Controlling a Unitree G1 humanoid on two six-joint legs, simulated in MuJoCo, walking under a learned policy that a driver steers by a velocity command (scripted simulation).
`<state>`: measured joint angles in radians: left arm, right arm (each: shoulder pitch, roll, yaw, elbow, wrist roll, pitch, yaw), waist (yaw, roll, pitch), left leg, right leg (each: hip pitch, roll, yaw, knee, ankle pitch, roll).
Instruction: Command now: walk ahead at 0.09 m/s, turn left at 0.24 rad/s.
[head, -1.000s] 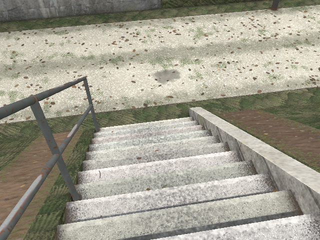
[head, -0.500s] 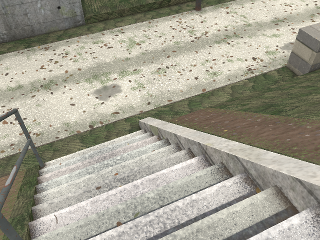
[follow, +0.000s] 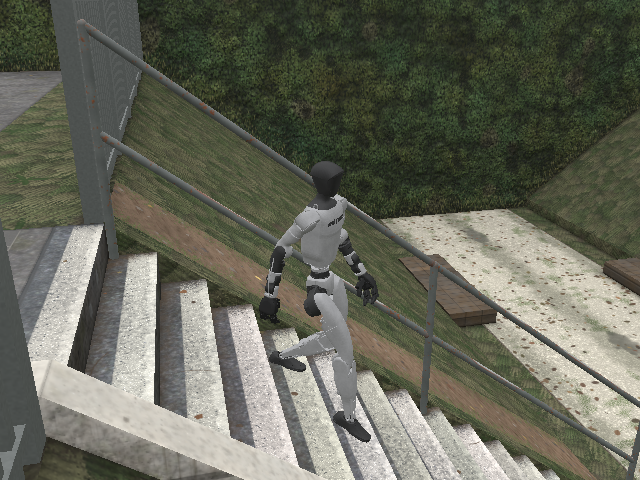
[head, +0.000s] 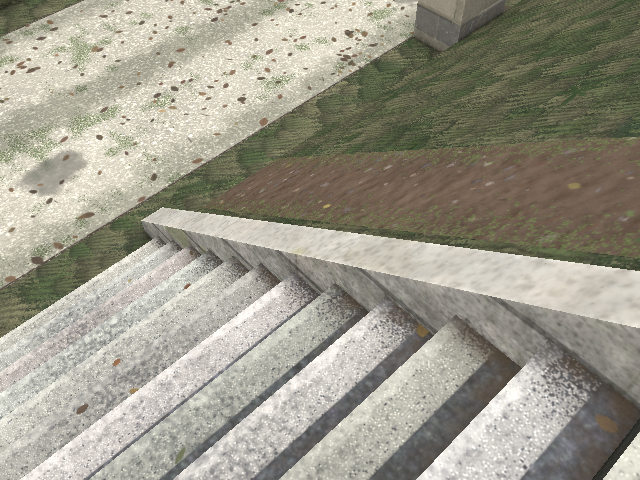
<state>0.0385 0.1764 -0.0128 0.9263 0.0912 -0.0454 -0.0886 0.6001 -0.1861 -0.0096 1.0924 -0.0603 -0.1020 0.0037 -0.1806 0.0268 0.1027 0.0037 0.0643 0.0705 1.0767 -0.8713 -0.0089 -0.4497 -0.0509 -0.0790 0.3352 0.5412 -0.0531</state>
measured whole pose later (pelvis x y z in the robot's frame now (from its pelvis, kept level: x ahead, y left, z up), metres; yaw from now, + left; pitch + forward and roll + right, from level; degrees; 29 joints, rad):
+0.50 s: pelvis +0.08 +0.06 -0.12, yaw +15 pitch +0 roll -1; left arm 0.21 0.29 0.09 0.76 0.00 -0.14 0.05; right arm 0.47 -0.25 -0.06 0.77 -0.07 -0.12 0.04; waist -0.05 0.00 0.00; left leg -0.40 -0.04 0.05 0.89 -0.49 0.09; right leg -0.68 -0.05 0.05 1.27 -0.64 0.07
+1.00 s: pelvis +0.08 +0.04 -0.11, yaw +33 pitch +5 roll -4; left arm 0.23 0.23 -0.04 0.68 0.08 -0.01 -0.01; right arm 0.36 -0.25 0.01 0.77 -0.05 -0.08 0.03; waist -0.06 0.03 -0.05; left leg -0.51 -0.15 -0.24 0.86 -0.40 0.06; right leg -0.73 -0.01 0.01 1.22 -0.29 0.13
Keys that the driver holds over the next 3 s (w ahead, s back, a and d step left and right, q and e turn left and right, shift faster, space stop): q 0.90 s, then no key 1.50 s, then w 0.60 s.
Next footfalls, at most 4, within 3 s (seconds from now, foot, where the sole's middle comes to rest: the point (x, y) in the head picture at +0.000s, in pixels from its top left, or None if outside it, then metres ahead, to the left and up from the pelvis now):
0.06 right None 0.18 -0.13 -0.85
0.38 left None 0.09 0.13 -0.85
1.10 right None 0.22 -0.06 -0.85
1.40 left None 0.09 0.11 -0.85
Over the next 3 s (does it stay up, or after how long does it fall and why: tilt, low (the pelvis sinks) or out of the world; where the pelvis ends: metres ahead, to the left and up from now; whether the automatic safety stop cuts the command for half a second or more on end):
stays up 0.26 0.12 -0.19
